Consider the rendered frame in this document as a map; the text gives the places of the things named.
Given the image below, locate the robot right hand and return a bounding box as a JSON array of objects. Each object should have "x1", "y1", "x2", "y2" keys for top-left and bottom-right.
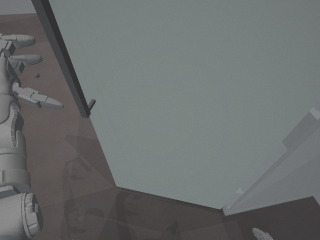
[{"x1": 252, "y1": 228, "x2": 273, "y2": 240}]

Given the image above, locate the robot left hand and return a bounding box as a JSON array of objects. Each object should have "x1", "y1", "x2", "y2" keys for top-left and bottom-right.
[{"x1": 0, "y1": 33, "x2": 64, "y2": 110}]

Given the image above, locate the handle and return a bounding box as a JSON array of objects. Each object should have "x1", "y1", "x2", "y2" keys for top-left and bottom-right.
[{"x1": 31, "y1": 0, "x2": 96, "y2": 118}]

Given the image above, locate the robot left forearm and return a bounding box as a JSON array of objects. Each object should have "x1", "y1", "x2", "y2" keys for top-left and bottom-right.
[{"x1": 0, "y1": 94, "x2": 31, "y2": 199}]

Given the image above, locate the left robot upper arm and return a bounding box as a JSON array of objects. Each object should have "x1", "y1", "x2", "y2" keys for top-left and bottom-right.
[{"x1": 0, "y1": 192, "x2": 43, "y2": 240}]

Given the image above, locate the fridge door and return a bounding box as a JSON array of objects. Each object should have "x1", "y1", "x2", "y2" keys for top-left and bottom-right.
[{"x1": 48, "y1": 0, "x2": 320, "y2": 210}]

